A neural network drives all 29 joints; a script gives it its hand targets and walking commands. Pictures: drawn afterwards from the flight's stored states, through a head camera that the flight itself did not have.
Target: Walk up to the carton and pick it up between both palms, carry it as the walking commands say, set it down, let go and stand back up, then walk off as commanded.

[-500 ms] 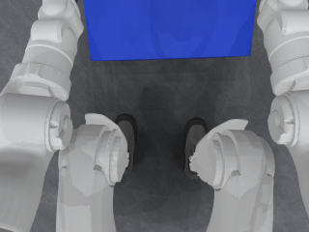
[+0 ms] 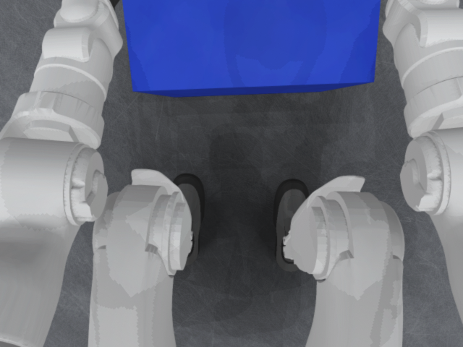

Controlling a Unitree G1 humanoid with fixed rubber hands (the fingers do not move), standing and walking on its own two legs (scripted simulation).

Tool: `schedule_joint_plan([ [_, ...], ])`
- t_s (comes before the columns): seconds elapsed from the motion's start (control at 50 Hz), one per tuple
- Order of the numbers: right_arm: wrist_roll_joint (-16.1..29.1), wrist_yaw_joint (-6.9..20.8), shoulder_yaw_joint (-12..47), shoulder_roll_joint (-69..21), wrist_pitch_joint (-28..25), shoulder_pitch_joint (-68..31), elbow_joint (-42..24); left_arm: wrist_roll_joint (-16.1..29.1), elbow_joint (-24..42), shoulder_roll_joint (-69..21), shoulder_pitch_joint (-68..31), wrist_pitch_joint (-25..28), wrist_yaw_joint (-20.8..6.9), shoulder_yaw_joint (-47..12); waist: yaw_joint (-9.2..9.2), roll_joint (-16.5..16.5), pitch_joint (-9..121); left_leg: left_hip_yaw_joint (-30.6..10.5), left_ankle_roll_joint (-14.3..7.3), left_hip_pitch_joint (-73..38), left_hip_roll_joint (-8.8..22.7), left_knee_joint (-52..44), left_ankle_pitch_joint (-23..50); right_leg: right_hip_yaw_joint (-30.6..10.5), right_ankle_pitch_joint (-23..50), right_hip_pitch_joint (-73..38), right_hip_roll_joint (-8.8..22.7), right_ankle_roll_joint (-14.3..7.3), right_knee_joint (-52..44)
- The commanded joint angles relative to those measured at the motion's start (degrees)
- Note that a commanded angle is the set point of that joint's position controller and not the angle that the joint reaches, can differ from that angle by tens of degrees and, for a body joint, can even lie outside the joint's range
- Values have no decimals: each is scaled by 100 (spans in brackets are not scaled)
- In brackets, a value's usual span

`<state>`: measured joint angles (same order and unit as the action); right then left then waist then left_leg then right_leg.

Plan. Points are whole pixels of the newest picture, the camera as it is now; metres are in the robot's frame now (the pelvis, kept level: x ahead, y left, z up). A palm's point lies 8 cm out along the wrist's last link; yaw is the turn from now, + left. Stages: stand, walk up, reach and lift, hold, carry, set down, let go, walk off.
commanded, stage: reach and lift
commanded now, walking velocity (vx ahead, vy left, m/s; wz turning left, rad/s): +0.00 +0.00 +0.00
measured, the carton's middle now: (246, 4) +0.55 +0.00 -0.24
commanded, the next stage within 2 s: none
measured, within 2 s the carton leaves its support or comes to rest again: leaves its support in 0.34 s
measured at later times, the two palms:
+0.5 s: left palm out of the picture +0.54 +0.18 -0.15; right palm out of the picture +0.56 -0.19 -0.14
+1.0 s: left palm out of the picture +0.54 +0.18 -0.08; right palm out of the picture +0.56 -0.19 -0.08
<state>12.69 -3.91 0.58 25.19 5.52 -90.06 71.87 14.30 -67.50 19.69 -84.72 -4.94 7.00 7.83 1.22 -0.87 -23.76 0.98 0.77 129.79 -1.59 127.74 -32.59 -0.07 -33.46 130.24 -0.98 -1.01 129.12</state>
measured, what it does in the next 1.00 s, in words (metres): stands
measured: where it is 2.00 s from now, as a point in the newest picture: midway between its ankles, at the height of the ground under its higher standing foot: (237, 236)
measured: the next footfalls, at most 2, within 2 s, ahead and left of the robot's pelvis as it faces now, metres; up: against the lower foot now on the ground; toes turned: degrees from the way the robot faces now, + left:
none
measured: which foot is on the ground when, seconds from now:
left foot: down 0.00-1.00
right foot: down 0.00-1.00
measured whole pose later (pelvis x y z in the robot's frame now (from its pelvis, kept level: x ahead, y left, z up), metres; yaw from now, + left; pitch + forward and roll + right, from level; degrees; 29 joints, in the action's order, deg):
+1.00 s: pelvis +0.01 +0.00 +0.04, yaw -1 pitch +43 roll +2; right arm 0.7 -1.3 -13.7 19.3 16.3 -79.5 54.8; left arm 1.7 -48.0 13.2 -73.5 -16.5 4.3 21.0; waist 1.7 0.2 -7.2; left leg -0.4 2.0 130.3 -3.3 119.5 -32.0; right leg -1.3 -32.1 131.1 -4.2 0.5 120.5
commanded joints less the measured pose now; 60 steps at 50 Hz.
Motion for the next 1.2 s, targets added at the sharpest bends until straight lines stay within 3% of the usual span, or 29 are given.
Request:
schedule_joint_plan([
  [0.0, 107, 1471, 814, -5069, 90, -2415, -1432, 97, 1588, -4752, -3198, -40, -1454, -1127, 24, 314, 6406, 198, -55, -2746, -355, -714, 1922, 28, 1955, -2934, -339, -34, -915],
  [0.16, 120, 1588, 793, -5166, 207, -2433, -1618, 57, 1743, -4941, -3104, -202, -1561, -1161, 69, 287, 6263, 213, -110, -2684, -349, -688, 1716, 37, 1722, -2855, -351, -64, -882],
  [0.38, 342, 1446, 1092, -5456, 224, -2915, -2467, 359, 2613, -5135, -3624, -220, -1400, -1622, 85, 336, 8141, 289, -50, -3596, -385, -685, 2339, 145, 2358, -3784, -436, -2, -863],
  [0.62, -96, 1598, 601, -5894, 608, -2451, -2149, -136, 2516, -5451, -3360, -594, -1510, -1159, 154, 320, 7808, 374, -56, -3314, -412, -1162, 1708, 263, 1694, -3339, -483, 8, -1304],
  [0.76, -259, 1640, 575, -6107, 791, -2461, -2530, -314, 2830, -5690, -3328, -812, -1602, -1118, 121, 369, 8449, 398, -42, -3431, -451, -1366, 1818, 295, 1824, -3521, -519, 29, -1531],
  [0.94, -577, 1685, 413, -6311, 1004, -2053, -2527, -624, 2895, -5840, -2899, -1032, -1714, -980, 150, 388, 8547, 429, -13, -3313, -479, -1646, 1845, 304, 1895, -3542, -584, 52, -1815],
  [1.08, -579, 1650, 607, -6548, 1108, -1907, -2937, -576, 3294, -6012, -2739, -1138, -1755, -1213, 160, 441, 9440, 443, 18, -3658, -536, -1843, 2262, 293, 2350, -4038, -641, 94, -2017],
  [1.18, -664, 1646, 603, -6659, 1197, -1633, -2982, -632, 3329, -6119, -2459, -1235, -1786, -1242, 154, 431, 9394, 438, 37, -3678, -571, -2113, 2258, 291, 2354, -4069, -671, 113, -2285],
])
